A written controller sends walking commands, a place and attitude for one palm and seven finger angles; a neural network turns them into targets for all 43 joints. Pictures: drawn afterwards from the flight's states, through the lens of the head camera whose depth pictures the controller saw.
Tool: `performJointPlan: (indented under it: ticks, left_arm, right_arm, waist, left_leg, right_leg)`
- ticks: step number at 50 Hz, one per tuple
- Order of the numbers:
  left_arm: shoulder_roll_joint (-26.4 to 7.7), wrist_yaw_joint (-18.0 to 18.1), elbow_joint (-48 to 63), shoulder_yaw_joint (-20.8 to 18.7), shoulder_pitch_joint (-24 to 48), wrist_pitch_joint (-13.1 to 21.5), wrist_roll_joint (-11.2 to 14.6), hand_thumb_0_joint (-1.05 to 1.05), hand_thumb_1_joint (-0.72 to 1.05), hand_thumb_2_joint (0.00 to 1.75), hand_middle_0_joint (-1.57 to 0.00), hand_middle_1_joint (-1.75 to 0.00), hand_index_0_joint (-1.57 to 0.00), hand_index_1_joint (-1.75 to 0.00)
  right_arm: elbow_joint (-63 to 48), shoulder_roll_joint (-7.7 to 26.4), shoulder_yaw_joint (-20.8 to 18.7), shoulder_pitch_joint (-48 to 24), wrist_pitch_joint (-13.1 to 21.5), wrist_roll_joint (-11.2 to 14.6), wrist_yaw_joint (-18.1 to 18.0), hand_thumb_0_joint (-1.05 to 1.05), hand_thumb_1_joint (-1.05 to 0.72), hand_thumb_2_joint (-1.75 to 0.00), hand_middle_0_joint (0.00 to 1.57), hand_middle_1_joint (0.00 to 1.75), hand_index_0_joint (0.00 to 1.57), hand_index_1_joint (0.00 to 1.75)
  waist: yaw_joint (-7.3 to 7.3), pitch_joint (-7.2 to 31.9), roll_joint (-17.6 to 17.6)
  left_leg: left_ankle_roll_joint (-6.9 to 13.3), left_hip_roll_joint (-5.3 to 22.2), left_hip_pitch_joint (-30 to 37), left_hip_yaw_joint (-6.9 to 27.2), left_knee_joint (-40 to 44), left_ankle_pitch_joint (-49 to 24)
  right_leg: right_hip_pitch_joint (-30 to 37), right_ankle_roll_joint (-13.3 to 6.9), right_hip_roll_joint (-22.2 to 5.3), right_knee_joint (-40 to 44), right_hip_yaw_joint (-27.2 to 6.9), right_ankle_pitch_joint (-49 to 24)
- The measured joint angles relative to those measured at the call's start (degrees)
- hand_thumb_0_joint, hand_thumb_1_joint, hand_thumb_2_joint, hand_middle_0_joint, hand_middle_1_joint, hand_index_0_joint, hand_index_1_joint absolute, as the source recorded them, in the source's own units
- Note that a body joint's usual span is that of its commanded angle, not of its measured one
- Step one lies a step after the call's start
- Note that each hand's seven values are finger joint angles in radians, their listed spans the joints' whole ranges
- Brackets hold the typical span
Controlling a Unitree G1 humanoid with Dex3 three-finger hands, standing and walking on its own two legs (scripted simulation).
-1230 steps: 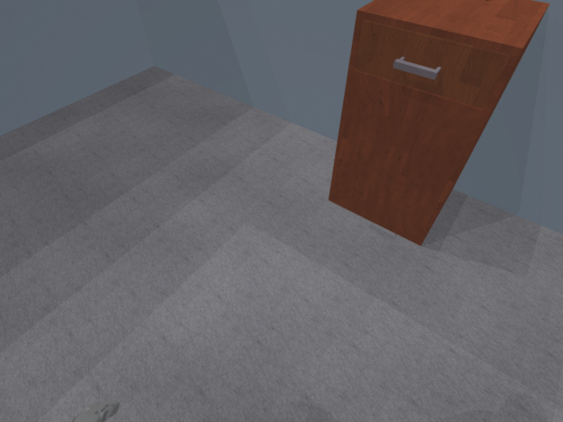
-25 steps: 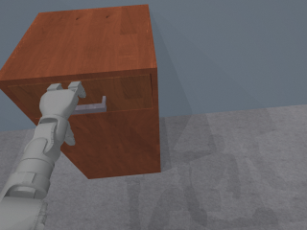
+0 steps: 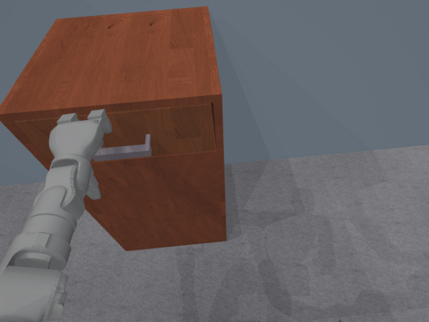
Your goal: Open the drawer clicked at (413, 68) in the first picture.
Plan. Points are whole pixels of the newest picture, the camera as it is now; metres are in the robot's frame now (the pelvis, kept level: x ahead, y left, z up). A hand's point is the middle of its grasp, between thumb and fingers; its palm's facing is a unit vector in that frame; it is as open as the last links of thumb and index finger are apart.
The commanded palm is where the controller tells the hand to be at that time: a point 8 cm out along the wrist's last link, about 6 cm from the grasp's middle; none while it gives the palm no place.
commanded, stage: re-aim the fingers above the handle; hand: left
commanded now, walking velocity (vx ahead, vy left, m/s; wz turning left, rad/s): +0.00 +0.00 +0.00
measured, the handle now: (123, 146) +0.49 +0.24 +0.01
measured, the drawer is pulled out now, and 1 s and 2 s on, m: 0.00 0.00 0.00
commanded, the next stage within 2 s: lower the fingers behind the handle in 0.86 s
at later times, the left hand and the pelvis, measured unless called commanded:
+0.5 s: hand (82, 158) +0.41 +0.28 +0.07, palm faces -0.07 +0.03 -1.00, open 13.9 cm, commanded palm +0.39 +0.26 +0.13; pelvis +0.00 -0.01 +0.00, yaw +0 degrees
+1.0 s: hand (85, 166) +0.39 +0.28 +0.06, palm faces -0.16 -0.01 -0.99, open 13.9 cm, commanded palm +0.39 +0.25 +0.12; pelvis +0.00 +0.00 +0.00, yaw +1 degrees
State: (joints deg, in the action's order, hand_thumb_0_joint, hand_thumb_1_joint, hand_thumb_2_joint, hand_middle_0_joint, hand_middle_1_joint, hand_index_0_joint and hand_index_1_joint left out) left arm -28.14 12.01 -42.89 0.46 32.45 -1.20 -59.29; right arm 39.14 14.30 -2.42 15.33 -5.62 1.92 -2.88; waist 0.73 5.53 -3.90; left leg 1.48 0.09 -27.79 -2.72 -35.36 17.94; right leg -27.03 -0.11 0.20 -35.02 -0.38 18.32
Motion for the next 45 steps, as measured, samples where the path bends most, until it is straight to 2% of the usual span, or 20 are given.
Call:
performJointPlan:
  ticks: [4,8,11,13,15,17,20,23,26,29,31,33,35,37,39,41,43,45]
  left_arm:
    - [-0.41,-2.99,2.23,2.83,-1.96,-1.65,2.45,0.0,-0.49,0.3,-0.32,-1.2,-0.32,-1.2]
    - [1.08,-5.59,5.91,6.09,-3.14,0.65,3.52,0.0,-0.49,0.3,-0.32,-1.2,-0.32,-1.2]
    - [2.53,-4.85,7.34,6.92,-2.85,3.96,2.69,0.0,-0.49,0.3,-0.32,-1.2,-0.32,-1.2]
    - [3.13,-3.01,6.78,6.04,-1.84,5.66,1.68,0.0,-0.49,0.3,-0.32,-1.2,-0.32,-1.2]
    - [3.19,-0.69,5.11,4.38,-0.34,5.89,0.7,0.0,-0.49,0.3,-0.33,-1.2,-0.32,-1.2]
    - [2.53,1.29,3.16,2.44,1.07,4.66,-0.14,0.0,-0.49,0.3,-0.33,-1.2,-0.32,-1.2]
    - [0.83,2.55,-0.27,0.88,2.55,0.75,-0.57,0.0,-0.49,0.3,-0.32,-1.2,-0.32,-1.2]
    - [-0.84,0.17,-3.45,0.84,2.67,-2.95,0.44,0.0,-0.49,0.3,-0.32,-1.2,-0.32,-1.2]
    - [-1.66,-4.55,-3.39,2.94,1.24,-4.29,2.64,0.0,-0.49,0.3,-0.32,-1.2,-0.31,-1.2]
    - [-0.85,-8.65,0.79,5.26,-0.89,-0.87,4.31,0.0,-0.49,0.3,-0.32,-1.2,-0.32,-1.2]
    - [0.24,-9.36,4.74,6.28,-2.43,3.03,4.4,0.0,-0.49,0.3,-0.32,-1.2,-0.32,-1.2]
    - [1.61,-7.88,7.46,6.75,-3.02,7.09,3.63,0.0,-0.49,0.3,-0.32,-1.2,-0.32,-1.2]
    - [2.77,-4.76,8.21,5.64,-2.6,10.12,2.21,0.0,-0.49,0.3,-0.33,-1.2,-0.32,-1.2]
    - [3.04,-0.76,7.84,3.28,-1.84,10.77,0.75,0.0,-0.49,0.3,-0.33,-1.2,-0.32,-1.2]
    - [2.59,3.21,6.36,1.64,-0.44,8.3,-0.23,0.0,-0.49,0.3,-0.33,-1.2,-0.32,-1.2]
    - [1.79,5.72,3.72,0.65,1.23,4.09,-0.76,0.0,-0.49,0.3,-0.33,-1.2,-0.32,-1.2]
    - [0.67,5.86,0.0,0.47,2.6,-0.93,-0.77,0.0,-0.49,0.3,-0.32,-1.2,-0.32,-1.2]
    - [-0.55,3.3,-3.51,1.21,3.35,-5.53,0.1,0.0,-0.49,0.3,-0.32,-1.2,-0.32,-1.2]
  right_arm:
    - [0.68,0.69,-0.56,1.39,-0.1,0.36,-0.07,0.01,-0.9,-0.89,0.21,0.3,0.2,0.3]
    - [1.06,1.21,-1.01,1.2,-0.05,0.13,-0.64,0.01,-0.9,-0.89,0.21,0.3,0.2,0.3]
    - [1.02,1.33,-1.1,0.01,0.23,-0.15,-0.94,0.01,-0.9,-0.89,0.2,0.3,0.2,0.3]
    - [0.93,1.21,-0.91,-1.06,0.42,-0.21,-0.99,0.01,-0.9,-0.89,0.2,0.3,0.2,0.3]
    - [0.82,0.91,-0.59,-2.05,0.63,-0.21,-0.95,0.01,-0.9,-0.9,0.2,0.3,0.2,0.3]
    - [0.67,0.55,-0.22,-2.71,0.68,-0.29,-0.78,0.01,-0.9,-0.9,0.2,0.3,0.2,0.3]
    - [0.57,0.26,0.2,-2.75,0.62,-0.15,-0.45,0.01,-0.9,-0.9,0.2,0.3,0.2,0.3]
    - [0.6,0.3,0.65,-1.83,0.11,0.3,-0.31,0.01,-0.9,-0.9,0.2,0.3,0.2,0.3]
    - [0.37,0.58,0.7,-0.34,-0.28,0.67,-0.62,0.01,-0.9,-0.89,0.21,0.3,0.2,0.3]
    - [0.39,0.89,0.15,0.83,-0.09,0.28,-1.25,0.01,-0.9,-0.89,0.21,0.3,0.2,0.3]
    - [0.49,1.08,-0.44,1.04,0.13,-0.15,-1.62,0.01,-0.9,-0.89,0.21,0.3,0.2,0.3]
    - [0.69,1.27,-0.98,0.73,0.45,-0.43,-1.77,0.01,-0.9,-0.89,0.21,0.3,0.2,0.3]
    - [1.04,1.31,-1.2,-0.19,0.69,-0.59,-1.63,0.01,-0.9,-0.89,0.21,0.3,0.2,0.3]
    - [1.28,1.14,-1.12,-1.32,0.79,-0.73,-1.31,0.01,-0.9,-0.89,0.2,0.3,0.2,0.3]
    - [1.4,0.82,-1.0,-2.05,0.91,-0.63,-0.92,0.01,-0.9,-0.9,0.2,0.3,0.2,0.3]
    - [1.72,0.59,-0.68,-2.51,0.87,-0.4,-0.4,0.01,-0.9,-0.9,0.2,0.3,0.2,0.3]
    - [2.02,0.48,-0.12,-2.66,0.45,-0.08,0.01,0.01,-0.9,-0.9,0.2,0.3,0.2,0.3]
    - [2.04,0.45,0.45,-2.42,-0.1,0.4,0.17,0.01,-0.9,-0.9,0.2,0.3,0.2,0.3]
  waist:
    - [-0.62,0.19,-0.32]
    - [-0.79,-0.33,-0.01]
    - [-0.52,-0.69,0.34]
    - [-0.19,-0.87,0.6]
    - [0.16,-0.99,0.83]
    - [0.38,-1.03,0.87]
    - [0.27,-0.73,0.36]
    - [0.08,-0.1,-0.24]
    - [-0.06,0.0,-0.54]
    - [-0.42,-0.49,-0.24]
    - [-0.6,-0.81,0.05]
    - [-0.62,-1.03,0.29]
    - [-0.39,-1.09,0.59]
    - [0.03,-1.09,0.81]
    - [0.17,-1.05,0.81]
    - [0.01,-0.94,0.55]
    - [-0.13,-0.52,0.05]
    - [-0.12,-0.15,-0.48]
  left_leg:
    - [0.0,-0.22,0.73,0.97,0.3,-0.05]
    - [0.01,-0.52,1.36,1.84,0.04,0.03]
    - [-0.03,-0.58,1.2,1.92,-0.5,0.18]
    - [-0.09,-0.5,0.86,1.65,-0.83,0.25]
    - [-0.17,-0.34,0.42,1.25,-1.02,0.23]
    - [-0.29,-0.12,0.07,0.79,-0.92,0.09]
    - [-0.43,0.16,-0.1,0.28,-0.33,-0.22]
    - [-0.47,0.24,0.29,0.21,0.63,-0.56]
    - [-0.46,0.12,1.13,0.83,1.3,-0.73]
    - [-0.43,-0.14,1.62,1.74,1.12,-0.61]
    - [-0.41,-0.26,1.52,2.12,0.53,-0.32]
    - [-0.4,-0.33,1.0,2.28,-0.37,0.07]
    - [-0.4,-0.29,0.12,2.06,-1.35,0.45]
    - [-0.43,-0.1,-0.64,1.52,-1.94,0.67]
    - [-0.48,0.07,-1.12,0.95,-2.03,0.64]
    - [-0.52,0.19,-1.2,0.43,-1.6,0.37]
    - [-0.51,0.25,-0.99,0.08,-0.79,-0.02]
    - [-0.45,0.2,-0.41,0.02,0.22,-0.45]
  right_leg:
    - [1.37,0.01,-0.19,0.84,0.97,0.04]
    - [2.49,-0.01,-0.47,0.92,1.85,0.3]
    - [2.3,-0.07,-0.53,0.28,1.93,0.52]
    - [1.73,-0.14,-0.47,-0.31,1.66,0.61]
    - [0.95,-0.23,-0.34,-0.85,1.25,0.61]
    - [0.26,-0.33,-0.13,-1.06,0.78,0.45]
    - [-0.24,-0.4,0.16,-0.7,0.26,0.04]
    - [0.09,-0.41,0.26,0.18,0.18,-0.28]
    - [1.32,-0.41,0.16,1.13,0.8,-0.36]
    - [2.37,-0.42,-0.08,1.4,1.72,-0.1]
    - [2.54,-0.43,-0.2,1.06,2.1,0.2]
    - [2.15,-0.42,-0.27,0.33,2.26,0.55]
    - [1.13,-0.42,-0.26,-0.74,2.05,0.89]
    - [0.02,-0.46,-0.1,-1.59,1.5,1.02]
    - [-0.82,-0.49,0.05,-2.0,0.93,0.92]
    - [-1.24,-0.46,0.17,-1.86,0.4,0.61]
    - [-1.26,-0.41,0.23,-1.27,0.05,0.21]
    - [-0.72,-0.33,0.21,-0.35,-0.02,-0.18]
